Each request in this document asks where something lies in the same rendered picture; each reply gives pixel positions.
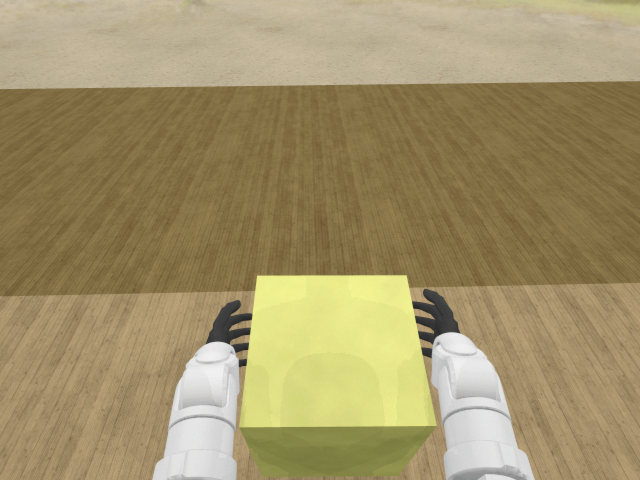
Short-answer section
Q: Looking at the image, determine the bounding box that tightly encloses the carton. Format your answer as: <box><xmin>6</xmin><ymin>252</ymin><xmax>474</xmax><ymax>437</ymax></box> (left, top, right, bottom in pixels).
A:
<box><xmin>239</xmin><ymin>275</ymin><xmax>437</xmax><ymax>477</ymax></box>

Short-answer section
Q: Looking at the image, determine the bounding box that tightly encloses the robot right hand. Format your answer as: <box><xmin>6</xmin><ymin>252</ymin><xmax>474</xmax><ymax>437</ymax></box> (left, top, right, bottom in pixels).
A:
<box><xmin>412</xmin><ymin>289</ymin><xmax>461</xmax><ymax>359</ymax></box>

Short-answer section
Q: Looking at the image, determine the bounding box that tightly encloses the robot left hand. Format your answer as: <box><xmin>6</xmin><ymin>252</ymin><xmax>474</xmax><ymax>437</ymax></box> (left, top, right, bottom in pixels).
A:
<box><xmin>206</xmin><ymin>300</ymin><xmax>253</xmax><ymax>367</ymax></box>

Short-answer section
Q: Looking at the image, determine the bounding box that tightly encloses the robot right forearm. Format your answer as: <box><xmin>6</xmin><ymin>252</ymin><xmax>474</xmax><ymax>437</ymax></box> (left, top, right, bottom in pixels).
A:
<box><xmin>431</xmin><ymin>332</ymin><xmax>535</xmax><ymax>480</ymax></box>

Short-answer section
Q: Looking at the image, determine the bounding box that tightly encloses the robot left forearm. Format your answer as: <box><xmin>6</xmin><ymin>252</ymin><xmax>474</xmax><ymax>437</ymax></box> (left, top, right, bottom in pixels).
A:
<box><xmin>152</xmin><ymin>342</ymin><xmax>240</xmax><ymax>480</ymax></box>

